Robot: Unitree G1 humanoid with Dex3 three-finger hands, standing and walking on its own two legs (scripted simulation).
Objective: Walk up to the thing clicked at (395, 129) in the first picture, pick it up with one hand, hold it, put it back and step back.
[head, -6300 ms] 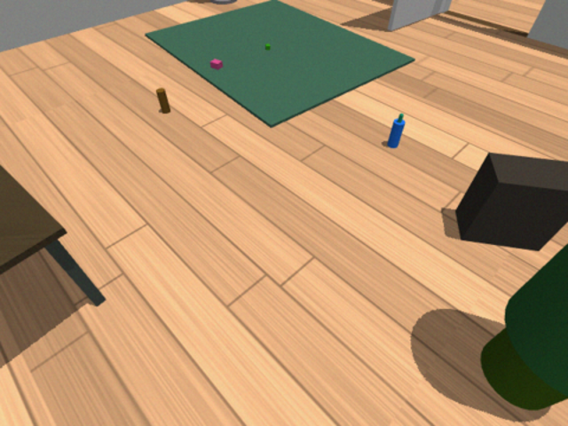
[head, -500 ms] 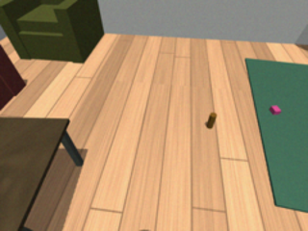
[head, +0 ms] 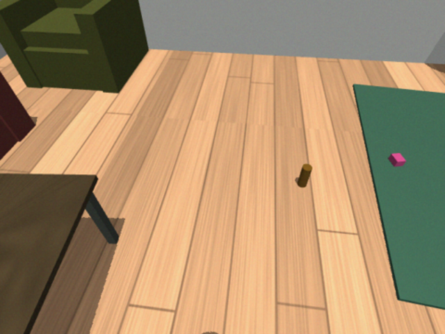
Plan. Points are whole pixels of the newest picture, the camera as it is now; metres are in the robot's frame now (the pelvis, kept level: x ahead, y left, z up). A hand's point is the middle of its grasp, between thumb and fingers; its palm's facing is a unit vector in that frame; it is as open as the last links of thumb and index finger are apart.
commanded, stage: stand
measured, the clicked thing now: out of the picture -0.24 -1.07 -0.68
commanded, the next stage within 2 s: walk up in 1.58 s
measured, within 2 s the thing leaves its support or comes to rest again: neither
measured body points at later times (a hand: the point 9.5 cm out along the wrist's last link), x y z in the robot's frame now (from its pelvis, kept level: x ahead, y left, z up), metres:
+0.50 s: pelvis +0.00 +0.00 +0.00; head +0.00 +0.00 +0.45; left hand +0.08 +0.30 -0.13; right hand +0.07 -0.30 -0.13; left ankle -0.01 +0.14 -0.75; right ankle +0.01 -0.12 -0.75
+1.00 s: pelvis +0.00 +0.00 +0.00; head +0.01 +0.00 +0.45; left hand +0.07 +0.30 -0.13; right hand +0.06 -0.30 -0.14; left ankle -0.01 +0.14 -0.75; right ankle +0.01 -0.12 -0.75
